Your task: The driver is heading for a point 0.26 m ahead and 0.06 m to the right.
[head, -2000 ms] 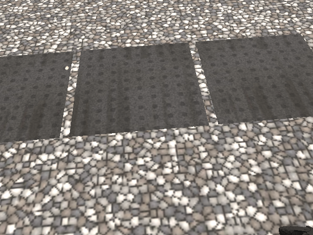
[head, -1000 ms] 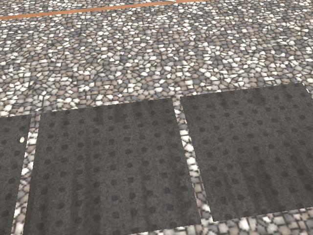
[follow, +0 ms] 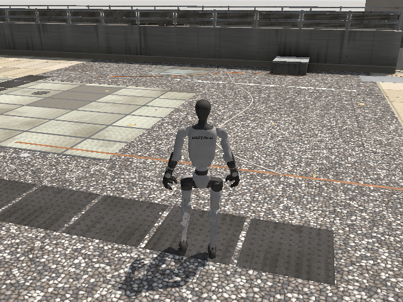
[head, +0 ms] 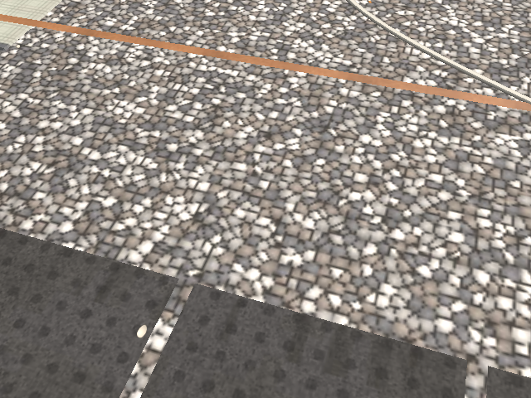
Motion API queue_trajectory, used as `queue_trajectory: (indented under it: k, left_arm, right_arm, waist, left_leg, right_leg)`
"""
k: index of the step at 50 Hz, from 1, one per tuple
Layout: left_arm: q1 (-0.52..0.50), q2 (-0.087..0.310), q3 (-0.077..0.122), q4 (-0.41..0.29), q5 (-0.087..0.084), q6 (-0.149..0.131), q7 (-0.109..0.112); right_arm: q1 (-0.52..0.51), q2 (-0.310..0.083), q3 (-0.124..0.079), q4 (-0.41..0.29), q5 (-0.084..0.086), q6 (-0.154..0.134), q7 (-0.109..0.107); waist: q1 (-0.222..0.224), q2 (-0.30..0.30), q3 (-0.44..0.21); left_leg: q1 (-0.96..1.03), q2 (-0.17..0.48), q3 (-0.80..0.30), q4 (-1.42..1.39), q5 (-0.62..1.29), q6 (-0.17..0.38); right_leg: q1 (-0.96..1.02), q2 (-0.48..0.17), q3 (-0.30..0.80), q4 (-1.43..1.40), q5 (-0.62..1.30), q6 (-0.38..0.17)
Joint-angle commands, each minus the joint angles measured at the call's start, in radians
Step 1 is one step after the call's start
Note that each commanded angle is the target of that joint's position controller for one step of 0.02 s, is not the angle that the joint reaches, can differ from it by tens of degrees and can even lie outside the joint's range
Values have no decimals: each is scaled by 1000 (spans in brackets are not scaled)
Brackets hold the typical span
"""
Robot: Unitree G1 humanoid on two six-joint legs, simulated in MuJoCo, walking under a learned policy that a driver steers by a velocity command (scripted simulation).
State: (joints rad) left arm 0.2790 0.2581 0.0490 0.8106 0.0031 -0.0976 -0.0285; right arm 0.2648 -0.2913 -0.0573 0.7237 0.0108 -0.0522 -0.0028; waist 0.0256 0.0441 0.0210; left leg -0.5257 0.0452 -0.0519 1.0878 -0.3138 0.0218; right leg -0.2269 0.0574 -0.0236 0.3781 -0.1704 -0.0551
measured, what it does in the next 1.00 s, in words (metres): walks ahead: left foot, then right foot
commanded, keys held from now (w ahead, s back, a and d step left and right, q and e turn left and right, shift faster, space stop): w+e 0.04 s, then no key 0.96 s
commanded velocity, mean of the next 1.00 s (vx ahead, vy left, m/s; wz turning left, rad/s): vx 0.14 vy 0.00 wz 0.00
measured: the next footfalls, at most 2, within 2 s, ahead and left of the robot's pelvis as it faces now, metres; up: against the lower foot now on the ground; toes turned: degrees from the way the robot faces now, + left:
left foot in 0.26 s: +0.32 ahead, +0.13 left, +0.00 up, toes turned -2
right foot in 0.56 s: +0.26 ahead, -0.11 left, +0.00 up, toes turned -2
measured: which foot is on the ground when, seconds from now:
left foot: up 0.00-0.24, down 0.26-1.00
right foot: down 0.00-0.28, up 0.30-0.54, down 0.56-1.00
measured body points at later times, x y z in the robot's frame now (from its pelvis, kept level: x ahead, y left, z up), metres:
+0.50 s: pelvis +0.19 +0.04 -0.01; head +0.22 +0.05 +0.44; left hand +0.29 +0.31 -0.14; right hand +0.34 -0.21 -0.12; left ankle +0.28 +0.13 -0.74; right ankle +0.18 -0.12 -0.72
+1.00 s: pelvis +0.25 +0.01 -0.01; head +0.26 +0.01 +0.44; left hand +0.32 +0.26 -0.15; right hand +0.34 -0.25 -0.14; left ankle +0.28 +0.13 -0.74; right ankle +0.22 -0.11 -0.74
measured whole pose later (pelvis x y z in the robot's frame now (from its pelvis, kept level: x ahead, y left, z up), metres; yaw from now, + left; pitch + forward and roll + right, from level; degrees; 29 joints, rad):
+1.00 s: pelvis +0.25 +0.01 -0.01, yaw -2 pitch -1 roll +0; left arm 0.21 0.22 0.02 1.00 0.00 -0.01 0.03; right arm 0.15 -0.23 -0.04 0.98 0.00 0.01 -0.03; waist 0.01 0.00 0.03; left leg -0.26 0.00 0.00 0.50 -0.23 0.00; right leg -0.16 -0.02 0.01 0.51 -0.33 0.01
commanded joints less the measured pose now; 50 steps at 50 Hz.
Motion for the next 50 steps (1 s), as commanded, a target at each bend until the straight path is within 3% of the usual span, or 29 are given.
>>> queue_trajectory:
  k: [1,5,9,11,13,14,15,16,17,18,19,20,21,23,26,28,29,30,32,37,43,50]
  left_arm:
    - [-16,144,29,-46,-11,-17,8]
    - [7,171,33,-20,-13,5,23]
    - [80,169,28,24,-19,27,32]
    - [61,180,31,30,-20,37,36]
    - [31,174,29,26,-19,42,40]
    - [49,138,14,11,2,37,39]
    - [215,39,-20,34,13,32,32]
    - [242,83,-17,64,-5,40,26]
    - [173,151,3,52,-21,53,25]
    - [96,149,6,37,-23,70,34]
    - [59,138,8,32,-14,90,43]
    - [56,131,10,31,-7,110,53]
    - [71,111,6,40,-5,123,60]
    - [93,81,-1,62,4,129,66]
    - [82,71,-1,79,13,127,60]
    - [41,86,-1,63,36,126,58]
    - [14,125,3,43,33,124,62]
    - [-23,178,18,57,16,122,65]
    - [-55,102,1,65,21,101,64]
    - [-34,96,-4,99,6,69,59]
    - [-24,92,-8,136,1,77,61]
    - [-29,81,-11,172,0,84,60]
  right_arm:
    - [-37,-50,-13,-87,-11,-14,-2]
    - [-145,-14,3,-106,-16,-29,5]
    - [-222,-24,-1,-121,-11,-37,24]
    - [-207,-54,-12,-120,-16,-40,30]
    - [-79,-95,-30,-73,-33,-44,24]
    - [5,-156,-42,-62,-46,-46,15]
    - [28,-166,-34,-66,-65,-32,9]
    - [58,-80,-15,-49,-37,-16,14]
    - [12,-66,-8,-47,-20,-5,21]
    - [-60,-57,-3,-50,-17,1,21]
    - [-127,-48,4,-51,-21,4,22]
    - [-175,-58,1,-50,-30,7,21]
    - [-208,-70,-4,-46,-39,12,20]
    - [-222,-65,-5,-33,-44,16,14]
    - [-228,-57,-1,-5,-28,24,3]
    - [-185,-24,12,30,-27,28,2]
    - [-166,-24,13,41,-32,29,2]
    - [-137,-29,7,43,-27,33,-2]
    - [-152,-38,3,57,-28,34,-13]
    - [-119,-29,2,114,-24,35,-16]
    - [-115,-36,-1,173,-14,42,-19]
    - [-118,-46,-2,233,-11,58,-31]
  waist:
    - [-12,-126,-9]
    - [12,-117,-4]
    - [41,-132,-30]
    - [13,-143,-44]
    - [-57,-117,-106]
    - [-78,-31,-210]
    - [-29,179,-358]
    - [-53,183,-452]
    - [-57,110,-356]
    - [-43,51,-254]
    - [-22,32,-173]
    - [6,63,-138]
    - [24,92,-115]
    - [31,107,-129]
    - [38,83,-135]
    - [30,48,-79]
    - [7,-2,-25]
    - [-39,-132,20]
    - [-33,-156,27]
    - [-23,-96,-23]
    - [-15,-51,-51]
    - [-19,-43,-40]
  left_leg:
    - [-149,66,-12,-116,81,-25]
    - [-46,21,34,-405,301,-46]
    - [45,-30,32,-545,427,-28]
    - [87,-34,14,-592,384,2]
    - [280,-47,35,-678,487,44]
    - [491,74,-62,-620,871,93]
    - [802,328,-318,-554,1167,277]
    - [802,361,-409,-582,1065,327]
    - [694,309,-367,-632,844,291]
    - [579,265,-320,-676,669,248]
    - [446,238,-277,-724,540,224]
    - [326,208,-241,-768,428,201]
    - [234,172,-196,-800,361,190]
    - [174,141,-138,-817,302,187]
    - [126,118,-106,-818,49,157]
    - [70,73,-94,-820,-195,74]
    - [74,35,-72,-786,-235,31]
    - [150,-21,-9,-756,-148,1]
    - [284,-27,8,-680,-8,-4]
    - [320,-20,11,-647,195,18]
    - [360,-16,17,-623,337,15]
    - [385,-13,17,-623,367,12]
  right_leg:
    - [95,-268,271,-226,169,-186]
    - [72,-204,117,-188,488,-139]
    - [132,-217,108,-113,508,-108]
    - [171,-239,138,-46,498,-86]
    - [157,-191,121,111,542,-44]
    - [59,-132,85,287,367,0]
    - [-201,-37,63,595,-225,71]
    - [-239,-38,135,711,-543,92]
    - [-279,-72,145,759,-530,102]
    - [-306,-98,120,744,-481,112]
    - [-291,-121,111,684,-441,122]
    - [-217,-140,107,607,-390,129]
    - [-141,-127,81,534,-354,135]
    - [-32,-113,55,418,-268,132]
    - [97,-98,27,224,-35,100]
    - [134,-120,57,121,15,62]
    - [78,-172,110,53,-51,35]
    - [-70,-163,109,34,-256,8]
    - [-174,-149,111,-25,-319,31]
    - [-70,-130,86,29,-72,56]
    - [-15,-116,66,54,74,51]
    - [2,-104,52,43,116,51]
